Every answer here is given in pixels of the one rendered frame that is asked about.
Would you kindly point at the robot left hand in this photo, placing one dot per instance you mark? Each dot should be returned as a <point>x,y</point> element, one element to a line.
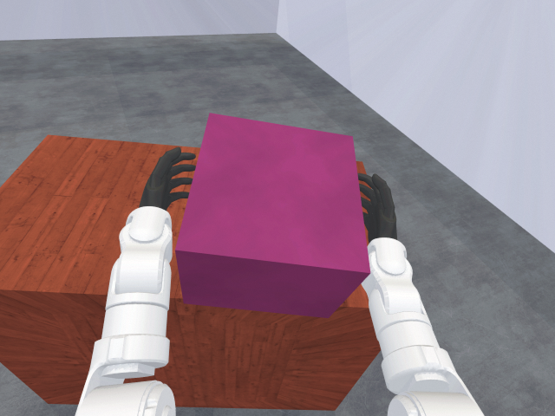
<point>157,190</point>

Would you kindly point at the robot right hand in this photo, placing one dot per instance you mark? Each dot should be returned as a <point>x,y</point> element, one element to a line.
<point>381,219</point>

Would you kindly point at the robot right upper arm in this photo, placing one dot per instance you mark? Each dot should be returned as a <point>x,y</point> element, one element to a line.
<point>415,403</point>

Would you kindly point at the left robot forearm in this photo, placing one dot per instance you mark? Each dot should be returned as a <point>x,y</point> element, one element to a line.
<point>134,341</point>

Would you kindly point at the carton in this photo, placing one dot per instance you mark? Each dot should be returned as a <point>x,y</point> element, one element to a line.
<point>273,220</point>

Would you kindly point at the right robot forearm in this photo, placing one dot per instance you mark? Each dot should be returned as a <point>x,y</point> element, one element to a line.
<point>412,357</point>

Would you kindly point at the pedestal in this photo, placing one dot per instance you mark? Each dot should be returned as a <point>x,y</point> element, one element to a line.
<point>61,214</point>

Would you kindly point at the robot left upper arm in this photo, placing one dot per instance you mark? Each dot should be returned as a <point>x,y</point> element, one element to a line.
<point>145,398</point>

